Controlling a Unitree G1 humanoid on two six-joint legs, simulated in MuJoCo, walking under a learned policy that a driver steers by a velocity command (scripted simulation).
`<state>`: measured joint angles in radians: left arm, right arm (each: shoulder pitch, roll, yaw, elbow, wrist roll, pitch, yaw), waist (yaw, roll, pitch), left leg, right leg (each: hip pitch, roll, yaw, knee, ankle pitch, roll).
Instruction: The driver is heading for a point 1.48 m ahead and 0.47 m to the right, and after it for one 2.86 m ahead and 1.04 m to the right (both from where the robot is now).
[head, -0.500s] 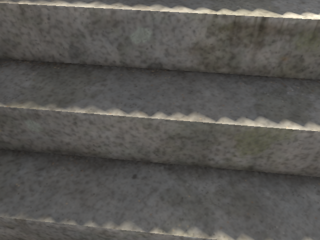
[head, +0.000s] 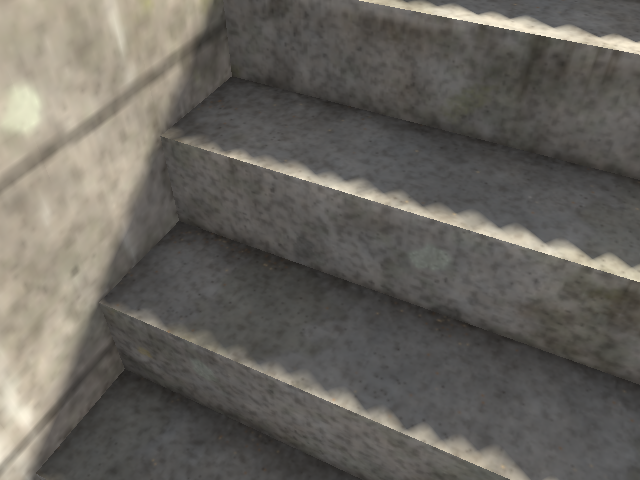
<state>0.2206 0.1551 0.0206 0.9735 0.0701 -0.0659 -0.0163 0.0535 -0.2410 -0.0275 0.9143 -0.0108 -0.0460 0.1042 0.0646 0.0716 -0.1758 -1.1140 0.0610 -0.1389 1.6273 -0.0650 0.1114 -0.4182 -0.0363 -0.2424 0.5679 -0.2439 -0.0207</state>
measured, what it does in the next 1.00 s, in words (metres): steps on the spot, turning right: left foot, then right foot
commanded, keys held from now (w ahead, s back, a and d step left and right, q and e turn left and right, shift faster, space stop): e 1.00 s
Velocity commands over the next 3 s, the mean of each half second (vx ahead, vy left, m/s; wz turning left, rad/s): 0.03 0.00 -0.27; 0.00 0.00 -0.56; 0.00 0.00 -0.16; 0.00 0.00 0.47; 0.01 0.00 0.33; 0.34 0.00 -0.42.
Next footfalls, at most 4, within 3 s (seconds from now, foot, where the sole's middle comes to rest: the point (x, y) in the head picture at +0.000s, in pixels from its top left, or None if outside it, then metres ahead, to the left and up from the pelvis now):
0.14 left None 0.16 0.14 -0.76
0.46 right None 0.07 -0.11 -0.76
0.90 left None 0.15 0.11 -0.76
1.30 right None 0.05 -0.11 -0.76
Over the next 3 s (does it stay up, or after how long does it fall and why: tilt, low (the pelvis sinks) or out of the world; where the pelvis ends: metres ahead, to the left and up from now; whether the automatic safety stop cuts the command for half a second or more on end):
stays up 0.22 -0.02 0.07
